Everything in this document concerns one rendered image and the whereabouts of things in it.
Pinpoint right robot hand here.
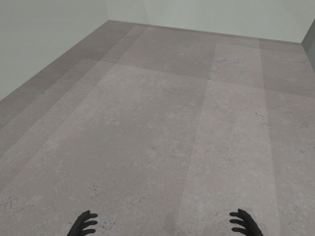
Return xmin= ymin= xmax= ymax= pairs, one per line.
xmin=229 ymin=208 xmax=264 ymax=236

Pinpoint left robot hand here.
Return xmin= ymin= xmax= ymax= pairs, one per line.
xmin=67 ymin=210 xmax=97 ymax=236

